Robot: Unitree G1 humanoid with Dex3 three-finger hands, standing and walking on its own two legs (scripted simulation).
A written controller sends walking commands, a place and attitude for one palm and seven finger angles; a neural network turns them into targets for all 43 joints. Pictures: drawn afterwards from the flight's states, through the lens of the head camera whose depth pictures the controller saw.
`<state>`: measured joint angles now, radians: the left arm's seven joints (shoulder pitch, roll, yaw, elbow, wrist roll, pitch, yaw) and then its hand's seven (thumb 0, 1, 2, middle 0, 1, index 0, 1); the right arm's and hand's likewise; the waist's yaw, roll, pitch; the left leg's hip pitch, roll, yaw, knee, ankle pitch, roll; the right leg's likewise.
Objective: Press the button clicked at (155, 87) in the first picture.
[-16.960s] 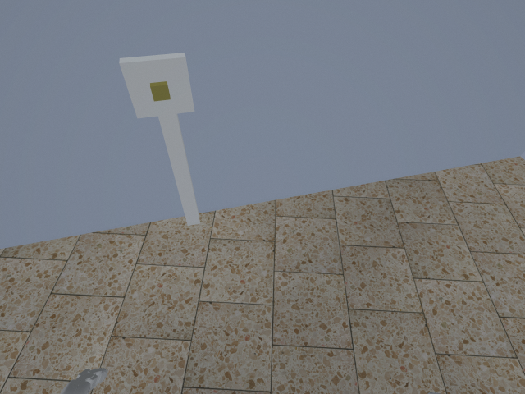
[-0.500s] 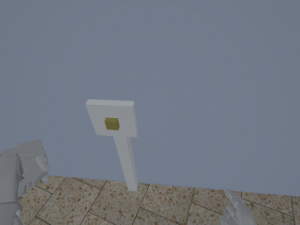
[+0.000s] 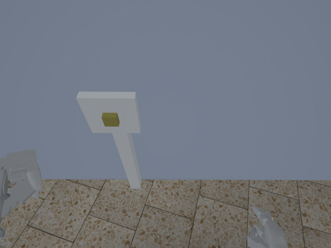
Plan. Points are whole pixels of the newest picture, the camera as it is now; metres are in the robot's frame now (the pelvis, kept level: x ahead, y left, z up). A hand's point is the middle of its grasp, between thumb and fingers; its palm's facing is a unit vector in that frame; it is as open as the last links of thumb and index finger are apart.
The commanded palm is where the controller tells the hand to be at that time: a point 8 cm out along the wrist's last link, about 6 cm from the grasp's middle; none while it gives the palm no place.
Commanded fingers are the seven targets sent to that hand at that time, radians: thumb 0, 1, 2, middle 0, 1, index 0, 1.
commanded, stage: step back with the hand held close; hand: left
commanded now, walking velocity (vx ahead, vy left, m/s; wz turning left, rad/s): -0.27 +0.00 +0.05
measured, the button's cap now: (111, 118) +0.51 +0.22 -0.04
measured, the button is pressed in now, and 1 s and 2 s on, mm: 0 0 0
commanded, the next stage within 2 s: stop stepping back and stand still in 0.82 s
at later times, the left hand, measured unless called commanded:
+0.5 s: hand out of the picture +0.12 +0.25 +0.16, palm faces +0.39 -0.82 -0.42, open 3.1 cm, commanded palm +0.05 +0.30 +0.18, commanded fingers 0.00 0.90 0.90 -1.30 -1.50 -1.30 -1.50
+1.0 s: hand out of the picture +0.03 +0.22 +0.18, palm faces +0.27 -0.82 -0.50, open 3.1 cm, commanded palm -0.03 +0.27 +0.18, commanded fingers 0.00 0.90 0.90 -1.30 -1.50 -1.30 -1.50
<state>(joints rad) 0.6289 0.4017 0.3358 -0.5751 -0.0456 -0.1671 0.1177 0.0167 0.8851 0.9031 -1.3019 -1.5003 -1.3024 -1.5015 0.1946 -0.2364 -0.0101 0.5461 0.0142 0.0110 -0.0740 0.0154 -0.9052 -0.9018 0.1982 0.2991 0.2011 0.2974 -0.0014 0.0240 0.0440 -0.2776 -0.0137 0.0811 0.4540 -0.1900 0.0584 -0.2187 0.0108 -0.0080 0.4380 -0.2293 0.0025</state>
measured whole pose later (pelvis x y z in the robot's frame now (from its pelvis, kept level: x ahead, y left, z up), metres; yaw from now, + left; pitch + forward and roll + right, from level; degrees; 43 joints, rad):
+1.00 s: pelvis -0.16 +0.00 -0.02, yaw -1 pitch +1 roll -4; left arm 0.64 0.51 0.43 -0.67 -0.08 -0.28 0.11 0.01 0.88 0.90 -1.30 -1.50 -1.31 -1.50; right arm 0.16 -0.17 0.02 0.61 0.01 -0.04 -0.05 0.01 -0.90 -0.90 0.20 0.30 0.21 0.30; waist -0.02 0.02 0.01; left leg -0.54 0.06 0.05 0.44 0.07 0.05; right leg -0.04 0.10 -0.03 0.46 -0.44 -0.03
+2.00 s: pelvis -0.20 +0.05 -0.01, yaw -3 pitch +1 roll -1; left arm 0.42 0.42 0.21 -0.18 0.02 -0.13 0.06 0.00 0.89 0.90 -1.29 -1.49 -1.29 -1.49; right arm 0.17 -0.25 0.00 0.71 0.00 -0.11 0.00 0.01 -0.90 -0.90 0.20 0.30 0.20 0.30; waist 0.01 0.06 -0.01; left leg -0.39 0.02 0.03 0.55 -0.18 0.02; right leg -0.22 0.01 -0.10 0.51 -0.31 -0.02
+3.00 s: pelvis -0.19 +0.04 +0.00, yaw -2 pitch -2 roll +0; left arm 0.28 0.11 0.00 1.15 0.01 0.00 0.04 0.01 0.92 0.90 -0.20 -0.30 -0.20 -0.30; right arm 0.32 -0.10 0.00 1.16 -0.02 0.02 -0.04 0.01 -0.91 -0.90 0.20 0.30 0.20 0.30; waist -0.01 0.00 0.05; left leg -0.26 0.00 0.02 0.43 -0.13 0.01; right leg -0.10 0.00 -0.11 0.44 -0.30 -0.04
